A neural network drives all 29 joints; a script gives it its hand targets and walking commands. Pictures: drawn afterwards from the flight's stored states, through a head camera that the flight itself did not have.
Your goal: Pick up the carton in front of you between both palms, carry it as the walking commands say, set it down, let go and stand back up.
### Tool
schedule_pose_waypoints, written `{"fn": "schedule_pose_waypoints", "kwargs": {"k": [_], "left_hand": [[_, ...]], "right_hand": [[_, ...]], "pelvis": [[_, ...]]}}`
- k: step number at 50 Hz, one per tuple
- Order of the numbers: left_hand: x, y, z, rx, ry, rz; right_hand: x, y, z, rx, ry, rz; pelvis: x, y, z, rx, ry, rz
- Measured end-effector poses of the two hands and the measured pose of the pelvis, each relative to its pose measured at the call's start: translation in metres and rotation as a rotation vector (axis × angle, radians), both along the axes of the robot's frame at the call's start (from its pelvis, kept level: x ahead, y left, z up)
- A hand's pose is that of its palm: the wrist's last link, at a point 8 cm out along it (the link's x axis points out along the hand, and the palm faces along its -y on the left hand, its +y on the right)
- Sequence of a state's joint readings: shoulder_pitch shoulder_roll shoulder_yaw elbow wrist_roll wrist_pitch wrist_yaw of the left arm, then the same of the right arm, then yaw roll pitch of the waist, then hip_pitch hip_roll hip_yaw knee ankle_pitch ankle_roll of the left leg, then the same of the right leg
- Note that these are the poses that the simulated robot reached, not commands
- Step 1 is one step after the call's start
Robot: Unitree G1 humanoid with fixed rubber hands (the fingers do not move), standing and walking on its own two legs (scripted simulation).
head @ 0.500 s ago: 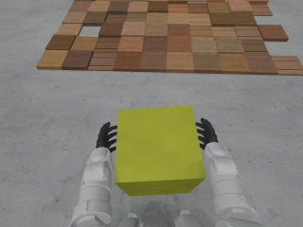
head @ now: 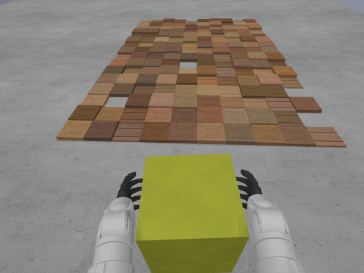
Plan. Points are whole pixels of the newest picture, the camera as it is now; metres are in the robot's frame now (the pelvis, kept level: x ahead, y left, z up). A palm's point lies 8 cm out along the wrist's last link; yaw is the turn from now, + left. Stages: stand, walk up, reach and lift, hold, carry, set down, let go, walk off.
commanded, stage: reach and lift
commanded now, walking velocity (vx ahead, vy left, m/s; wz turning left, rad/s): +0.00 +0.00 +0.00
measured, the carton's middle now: (189, 216) +0.30 +0.00 -0.05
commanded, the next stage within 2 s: hold in 0.92 s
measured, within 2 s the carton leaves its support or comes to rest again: neither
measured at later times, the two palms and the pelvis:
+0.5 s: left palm (125, 199) +0.30 +0.15 +0.04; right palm (254, 196) +0.30 -0.15 +0.03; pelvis +0.00 +0.00 +0.01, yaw +0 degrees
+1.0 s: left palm (123, 197) +0.30 +0.15 +0.05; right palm (255, 194) +0.30 -0.15 +0.05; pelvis +0.01 +0.00 +0.01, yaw +0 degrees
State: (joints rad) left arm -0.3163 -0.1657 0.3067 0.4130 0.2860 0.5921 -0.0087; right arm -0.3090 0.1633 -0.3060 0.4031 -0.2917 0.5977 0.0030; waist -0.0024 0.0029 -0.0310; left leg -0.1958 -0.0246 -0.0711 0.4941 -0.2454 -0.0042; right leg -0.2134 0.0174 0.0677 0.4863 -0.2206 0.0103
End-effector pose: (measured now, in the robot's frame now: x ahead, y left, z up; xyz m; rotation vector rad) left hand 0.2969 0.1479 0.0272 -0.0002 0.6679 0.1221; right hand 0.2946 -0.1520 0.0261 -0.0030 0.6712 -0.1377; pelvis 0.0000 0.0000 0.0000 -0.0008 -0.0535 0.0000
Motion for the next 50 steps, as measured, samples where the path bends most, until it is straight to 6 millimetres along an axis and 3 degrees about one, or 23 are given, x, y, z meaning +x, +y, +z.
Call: {"fn": "schedule_pose_waypoints", "kwargs": {"k": [12, 34, 50], "left_hand": [[-0.001, -0.001, 0.001, -0.003, 0.000, 0.008], [0.007, -0.001, 0.012, 0.029, 0.004, -0.017], [0.002, 0.001, 0.022, 0.029, -0.014, -0.019]], "right_hand": [[0.000, -0.001, 0.001, 0.006, 0.000, 0.001], [0.008, -0.001, 0.011, -0.025, 0.005, 0.024], [0.002, 0.001, 0.022, -0.027, -0.013, 0.020]], "pelvis": [[-0.010, -0.001, 0.000, 0.001, -0.026, 0.000], [0.012, -0.003, 0.008, -0.001, -0.037, 0.004], [0.011, 0.000, 0.009, 0.000, -0.058, 0.000]]}}
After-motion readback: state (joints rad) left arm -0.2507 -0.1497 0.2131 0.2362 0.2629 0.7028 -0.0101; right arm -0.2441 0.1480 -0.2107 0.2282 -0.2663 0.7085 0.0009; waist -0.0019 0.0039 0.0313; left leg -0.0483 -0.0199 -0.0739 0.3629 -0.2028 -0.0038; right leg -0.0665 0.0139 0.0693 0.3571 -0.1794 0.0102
